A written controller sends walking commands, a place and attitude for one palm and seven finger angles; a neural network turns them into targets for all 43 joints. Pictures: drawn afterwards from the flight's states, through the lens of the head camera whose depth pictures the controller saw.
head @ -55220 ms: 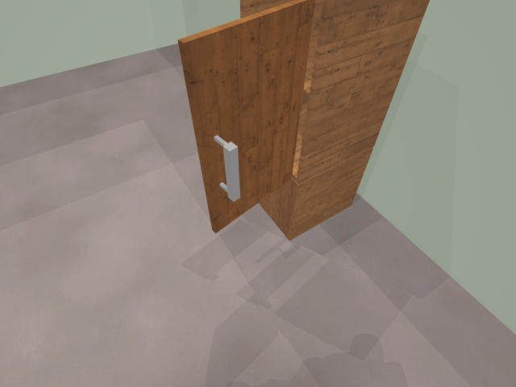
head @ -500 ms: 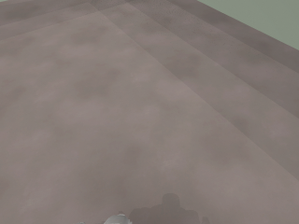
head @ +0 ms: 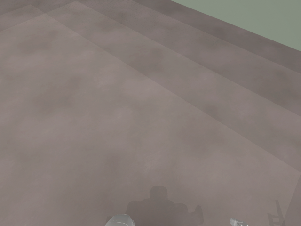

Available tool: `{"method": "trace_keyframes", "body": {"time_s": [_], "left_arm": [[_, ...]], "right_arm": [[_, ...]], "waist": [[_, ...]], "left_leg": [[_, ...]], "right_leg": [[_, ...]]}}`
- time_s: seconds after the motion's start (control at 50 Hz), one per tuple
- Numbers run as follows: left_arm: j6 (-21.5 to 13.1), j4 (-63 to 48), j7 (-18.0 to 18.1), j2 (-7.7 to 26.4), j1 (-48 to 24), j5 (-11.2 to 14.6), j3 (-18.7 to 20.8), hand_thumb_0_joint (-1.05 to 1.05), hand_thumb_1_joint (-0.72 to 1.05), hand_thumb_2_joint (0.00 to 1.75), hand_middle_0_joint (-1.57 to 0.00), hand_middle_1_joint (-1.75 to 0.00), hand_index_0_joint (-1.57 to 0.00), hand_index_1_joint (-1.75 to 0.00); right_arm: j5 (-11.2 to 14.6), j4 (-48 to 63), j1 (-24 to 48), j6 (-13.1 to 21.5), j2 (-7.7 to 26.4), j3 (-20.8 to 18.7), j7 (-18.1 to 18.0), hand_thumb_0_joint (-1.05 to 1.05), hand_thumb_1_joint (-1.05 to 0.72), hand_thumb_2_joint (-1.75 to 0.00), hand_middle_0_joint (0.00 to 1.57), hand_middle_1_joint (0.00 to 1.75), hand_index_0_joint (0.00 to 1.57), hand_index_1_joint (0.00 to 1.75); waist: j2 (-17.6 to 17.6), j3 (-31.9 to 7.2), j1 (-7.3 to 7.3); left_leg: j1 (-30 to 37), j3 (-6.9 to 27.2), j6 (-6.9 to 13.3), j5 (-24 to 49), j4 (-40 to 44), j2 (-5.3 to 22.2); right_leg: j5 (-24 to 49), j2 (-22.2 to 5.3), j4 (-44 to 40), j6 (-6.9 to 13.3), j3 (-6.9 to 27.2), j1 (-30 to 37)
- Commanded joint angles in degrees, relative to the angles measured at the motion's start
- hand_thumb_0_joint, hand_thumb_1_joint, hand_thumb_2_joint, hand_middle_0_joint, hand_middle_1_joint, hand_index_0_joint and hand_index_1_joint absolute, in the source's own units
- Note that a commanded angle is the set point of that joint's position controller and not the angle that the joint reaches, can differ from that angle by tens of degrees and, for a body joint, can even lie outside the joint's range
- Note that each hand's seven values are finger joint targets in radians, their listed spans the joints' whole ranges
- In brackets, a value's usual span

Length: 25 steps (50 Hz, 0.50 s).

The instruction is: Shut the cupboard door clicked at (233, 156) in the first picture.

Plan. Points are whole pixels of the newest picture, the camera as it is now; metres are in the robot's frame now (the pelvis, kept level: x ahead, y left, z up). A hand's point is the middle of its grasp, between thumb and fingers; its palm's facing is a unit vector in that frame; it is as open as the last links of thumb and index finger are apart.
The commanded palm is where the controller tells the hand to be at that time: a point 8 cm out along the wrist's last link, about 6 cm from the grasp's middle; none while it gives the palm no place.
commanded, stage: turn to face it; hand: left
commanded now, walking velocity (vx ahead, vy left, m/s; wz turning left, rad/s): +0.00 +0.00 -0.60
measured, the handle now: out of the picture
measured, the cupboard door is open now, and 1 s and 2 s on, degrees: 37 37 37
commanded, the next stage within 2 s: none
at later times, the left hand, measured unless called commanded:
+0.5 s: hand (111, 195) +0.21 +0.15 -0.15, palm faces -0.35 -0.89 -0.31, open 7.4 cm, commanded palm none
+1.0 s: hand (121, 193) +0.22 +0.12 -0.16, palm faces -0.55 -0.80 -0.23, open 7.4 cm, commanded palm none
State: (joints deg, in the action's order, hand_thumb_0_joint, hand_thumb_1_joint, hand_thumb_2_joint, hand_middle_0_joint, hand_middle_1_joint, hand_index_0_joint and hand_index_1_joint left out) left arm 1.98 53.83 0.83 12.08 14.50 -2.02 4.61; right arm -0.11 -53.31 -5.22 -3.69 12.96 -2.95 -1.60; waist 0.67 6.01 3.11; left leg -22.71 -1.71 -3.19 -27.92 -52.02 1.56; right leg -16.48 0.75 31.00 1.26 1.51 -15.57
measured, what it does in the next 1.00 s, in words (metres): steps on the spot, turning right: left foot, then right foot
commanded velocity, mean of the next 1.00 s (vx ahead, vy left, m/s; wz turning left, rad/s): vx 0.00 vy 0.00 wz -0.60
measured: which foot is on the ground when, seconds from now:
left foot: up 0.00-0.08, down 0.10-0.42, up 0.44-0.76, down 0.78-1.00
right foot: down 0.00-0.08, up 0.10-0.42, down 0.44-0.78, up 0.80-1.00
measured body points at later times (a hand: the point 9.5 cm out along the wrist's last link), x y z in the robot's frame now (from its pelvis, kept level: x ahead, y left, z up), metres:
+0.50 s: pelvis +0.00 -0.01 -0.01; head +0.04 -0.04 +0.43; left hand +0.22 +0.20 -0.12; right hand -0.05 -0.28 -0.16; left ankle +0.01 +0.14 -0.69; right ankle -0.04 -0.11 -0.74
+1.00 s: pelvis +0.02 +0.00 +0.00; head +0.07 -0.02 +0.45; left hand +0.25 +0.16 -0.14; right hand -0.06 -0.25 -0.13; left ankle +0.09 +0.11 -0.73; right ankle -0.07 -0.09 -0.68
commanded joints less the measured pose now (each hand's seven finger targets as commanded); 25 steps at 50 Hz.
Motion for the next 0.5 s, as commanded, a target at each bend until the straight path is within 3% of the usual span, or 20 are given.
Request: {"method": "trace_keyframes", "body": {"time_s": [0.0, 0.02, 0.04, 0.06, 0.08, 0.1, 0.12, 0.16, 0.2, 0.24, 0.28, 0.3, 0.34, 0.36, 0.38, 0.4, 0.42, 0.44, 0.46, 0.48], "left_arm": [[-0.3, -4.6, 0.1, 12.1, -1.2, 0.5, 3.1, 0.00, 0.90, 0.90, -0.20, -0.30, -0.20, -0.30], [0.0, -5.2, -0.2, 11.7, -3.1, 0.8, 2.9, 0.00, 0.90, 0.90, -0.20, -0.30, -0.20, -0.30], [0.2, -6.2, -0.4, 9.7, -4.3, 1.2, 2.4, 0.00, 0.90, 0.90, -0.20, -0.30, -0.20, -0.30], [0.4, -7.6, -1.1, 6.3, -3.7, 1.6, 1.6, 0.00, 0.90, 0.90, -0.20, -0.30, -0.20, -0.30], [0.3, -9.2, -1.4, 7.2, -4.7, 1.2, 1.4, 0.00, 0.90, 0.90, -0.20, -0.30, -0.20, -0.30], [0.7, -8.7, -1.6, 8.5, -6.3, 0.6, 1.8, 0.00, 0.90, 0.90, -0.20, -0.30, -0.20, -0.30], [0.8, -8.3, -2.0, 8.6, -6.4, 0.6, 2.2, 0.00, 0.90, 0.90, -0.20, -0.30, -0.20, -0.30], [1.2, -7.9, -2.8, 7.6, -5.9, 0.8, 1.6, 0.00, 0.90, 0.90, -0.20, -0.30, -0.20, -0.30], [1.6, -8.7, -3.2, 6.8, -7.0, 1.0, 1.1, 0.00, 0.90, 0.90, -0.20, -0.30, -0.20, -0.30], [1.5, -9.6, -3.4, 6.2, -9.1, 1.0, 0.6, 0.00, 0.90, 0.90, -0.20, -0.30, -0.20, -0.30], [1.3, -10.2, -3.5, 6.2, -10.4, 1.0, 0.3, 0.00, 0.90, 0.90, -0.20, -0.30, -0.20, -0.30], [1.2, -10.4, -3.5, 6.3, -10.0, 1.0, 0.3, 0.00, 0.90, 0.90, -0.20, -0.30, -0.20, -0.30], [0.9, -10.1, -3.4, 6.9, -8.4, 1.0, 0.5, 0.00, 0.90, 0.90, -0.20, -0.30, -0.20, -0.30], [0.7, -9.4, -3.3, 8.1, -5.4, 1.0, 0.7, 0.00, 0.90, 0.90, -0.20, -0.30, -0.20, -0.30], [0.2, -8.2, -2.9, 11.1, -1.3, 0.7, 1.4, 0.00, 0.90, 0.90, -0.20, -0.30, -0.20, -0.30], [-0.7, -7.5, -2.1, 17.6, 0.8, 0.2, 2.6, 0.00, 0.90, 0.90, -0.20, -0.30, -0.20, -0.30], [-0.5, -7.0, -1.4, 19.6, 3.3, 1.0, 2.5, 0.00, 0.90, 0.90, -0.20, -0.30, -0.20, -0.30], [-0.4, -7.8, -0.7, 17.9, 0.4, 0.8, 2.7, 0.00, 0.90, 0.90, -0.20, -0.30, -0.20, -0.30], [-0.2, -8.7, -0.2, 16.0, -3.0, 0.9, 2.5, 0.00, 0.90, 0.90, -0.20, -0.30, -0.20, -0.30], [-0.2, -9.6, -0.1, 13.9, -5.9, 0.9, 1.8, 0.00, 0.90, 0.90, -0.20, -0.30, -0.20, -0.30]], "right_arm": [[0.1, 5.4, -2.6, 2.6, 3.2, -0.6, -0.3, 0.00, -0.90, -0.90, 0.20, 0.30, 0.20, 0.30], [0.0, 4.8, -5.4, 2.9, 4.0, -0.6, -0.4, 0.00, -0.90, -0.90, 0.20, 0.30, 0.20, 0.30], [-0.4, 4.3, -8.1, 3.5, 6.7, -0.9, -0.6, 0.00, -0.90, -0.90, 0.20, 0.30, 0.20, 0.30], [-1.2, 4.8, -10.0, 3.8, 12.4, -2.0, -0.5, 0.00, -0.90, -0.90, 0.20, 0.30, 0.20, 0.30], [-1.7, 5.7, -10.6, 3.5, 14.9, -2.1, -0.9, 0.00, -0.90, -0.90, 0.20, 0.30, 0.20, 0.30], [-2.1, 5.8, -9.8, 3.9, 14.0, -1.7, -1.0, 0.00, -0.90, -0.90, 0.20, 0.30, 0.20, 0.30], [-2.1, 6.7, -7.5, 3.9, 13.1, -1.4, -1.0, 0.00, -0.90, -0.90, 0.20, 0.30, 0.20, 0.30], [-1.9, 7.8, -4.2, 3.9, 11.2, -0.7, -1.1, 0.00, -0.90, -0.90, 0.20, 0.30, 0.20, 0.30], [-2.0, 7.0, -6.7, 3.8, 11.4, -1.0, -1.1, 0.00, -0.90, -0.90, 0.20, 0.30, 0.20, 0.30], [-1.9, 6.0, -9.1, 3.7, 12.1, -1.4, -0.9, 0.00, -0.90, -0.90, 0.20, 0.30, 0.20, 0.30], [-1.9, 5.6, -9.8, 3.4, 13.0, -1.9, -0.5, 0.00, -0.90, -0.90, 0.20, 0.30, 0.20, 0.30], [-1.9, 5.8, -9.2, 3.3, 13.4, -2.1, -0.2, 0.00, -0.90, -0.90, 0.20, 0.30, 0.20, 0.30], [-1.7, 6.0, -8.3, 3.0, 13.9, -2.3, 0.0, 0.00, -0.90, -0.90, 0.20, 0.30, 0.20, 0.30], [-1.4, 6.3, -7.3, 2.9, 13.7, -2.4, 0.3, 0.00, -0.90, -0.90, 0.20, 0.30, 0.20, 0.30], [-1.0, 6.9, -6.4, 2.8, 12.3, -2.3, 0.6, 0.00, -0.90, -0.90, 0.20, 0.30, 0.20, 0.30], [-0.6, 9.4, -5.6, 2.7, 7.1, -1.1, 0.8, 0.00, -0.90, -0.90, 0.20, 0.30, 0.20, 0.30], [-0.8, 10.5, -3.1, 1.9, 8.7, -0.7, 0.4, 0.00, -0.90, -0.90, 0.20, 0.30, 0.20, 0.30], [-0.6, 10.1, -2.6, 1.6, 8.0, -1.0, -0.1, 0.00, -0.90, -0.90, 0.20, 0.30, 0.20, 0.30], [-0.6, 9.2, -3.0, 1.7, 8.6, -1.0, -0.2, 0.00, -0.90, -0.90, 0.20, 0.30, 0.20, 0.30], [-0.7, 8.2, -3.5, 1.9, 9.0, -1.0, -0.1, 0.00, -0.90, -0.90, 0.20, 0.30, 0.20, 0.30]], "waist": [[7.0, -10.1, -2.58], [6.5, -9.3, -4.29], [0.8, -9.7, -5.50], [-15.6, -10.3, -5.62], [-16.3, -8.4, -5.89], [-12.3, -6.9, -5.67], [-11.8, -5.5, -3.97], [-11.3, -5.7, -2.39], [-12.1, -8.4, -3.40], [-12.7, -9.8, -4.65], [-14.0, -8.8, -5.33], [-15.0, -8.8, -4.98], [-13.6, -8.2, -3.80], [-11.4, -8.5, -2.04], [-5.0, -10.2, 0.01], [15.1, -10.2, 1.03], [13.3, -10.0, 2.77], [13.3, -8.8, 0.70], [14.4, -8.2, -0.48], [12.5, -7.4, -1.97]], "left_leg": [[4.1, 0.5, 0.0, 7.8, 16.8, -0.7], [10.2, 0.2, 0.2, 13.6, 23.4, -0.7], [17.5, 4.7, 1.7, 16.7, 31.3, 4.3], [21.0, 19.6, 7.2, 23.1, 35.5, 18.2], [16.1, 24.9, 13.5, 27.4, 36.8, 26.2], [13.7, 23.8, 14.6, 30.6, 36.5, 25.2], [12.6, 19.3, 14.0, 35.0, 34.9, 22.6], [14.2, 9.1, 12.2, 40.4, 32.2, 18.3], [18.4, 4.5, 11.4, 44.7, 30.0, 16.9], [20.0, 2.0, 11.0, 46.3, 28.7, 17.0], [18.2, 0.7, 10.3, 45.3, 27.9, 17.8], [17.1, 0.2, 10.0, 43.1, 27.6, 18.1], [13.6, -1.3, 8.1, 38.2, 25.0, 17.8], [10.1, -2.9, 6.0, 33.3, 21.0, 16.9], [4.1, -5.5, 2.9, 23.5, 13.5, 13.8], [-11.3, -9.7, -1.0, -4.8, -0.4, 4.8], [-12.6, -1.9, -1.0, -9.6, -10.6, 3.6], [-14.9, 2.1, -0.8, -6.2, -15.4, 4.0], [-15.6, 3.1, -1.0, -2.9, -16.9, 5.0], [-13.8, 3.1, -1.4, 0.7, -16.0, 5.5]], "right_leg": [[30.9, -11.8, -4.4, 7.4, 16.5, 6.8], [25.9, -10.0, -3.3, 5.2, 15.5, 1.5], [16.5, -5.8, 0.7, 2.2, 12.5, -5.7], [-6.1, 2.2, 12.8, -1.6, 4.3, -13.6], [-20.3, 1.8, 24.8, -2.8, 0.5, -14.7], [-19.0, 0.4, 32.9, -3.2, 2.2, -15.6], [-16.3, -0.9, 36.4, -3.7, 2.0, -16.3], [-13.2, -2.3, 34.7, -4.6, -0.4, -15.6], [-12.3, -2.0, 28.5, -4.8, -2.5, -13.8], [-10.7, -1.5, 21.3, -4.4, -4.2, -10.7], [-10.0, -0.7, 16.0, -3.7, -5.9, -7.3], [-9.4, -0.6, 13.8, -3.3, -6.4, -5.6], [-3.8, -0.1, 5.6, -2.5, -7.1, 0.2], [2.7, -0.2, -1.3, -1.9, -7.0, 6.1], [9.4, -4.3, -7.8, -0.4, -2.1, 14.2], [24.5, -19.6, -12.3, 5.5, 17.9, 21.8], [31.6, -24.6, -11.6, 10.5, 21.9, 15.3], [27.2, -21.6, -11.8, 11.6, 21.6, 13.4], [24.1, -19.5, -11.5, 11.1, 20.2, 12.3], [25.4, -16.8, -10.3, 10.3, 15.9, 10.4]]}}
